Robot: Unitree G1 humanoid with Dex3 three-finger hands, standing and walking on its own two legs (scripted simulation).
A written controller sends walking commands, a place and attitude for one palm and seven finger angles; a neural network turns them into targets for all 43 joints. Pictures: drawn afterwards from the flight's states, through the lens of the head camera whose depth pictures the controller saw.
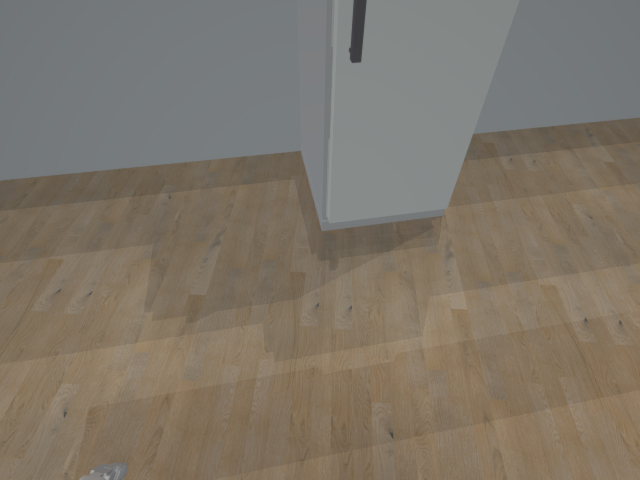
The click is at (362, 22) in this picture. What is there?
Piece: fridge door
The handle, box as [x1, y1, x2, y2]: [349, 0, 366, 62]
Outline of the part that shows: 366,0 354,0 353,4 351,47 349,48 350,59 352,62 360,61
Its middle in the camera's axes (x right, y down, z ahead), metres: +0.09 -0.67 +0.92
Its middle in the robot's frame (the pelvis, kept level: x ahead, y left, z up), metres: +1.17 -0.03 +0.25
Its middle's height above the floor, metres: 1.02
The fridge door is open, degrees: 0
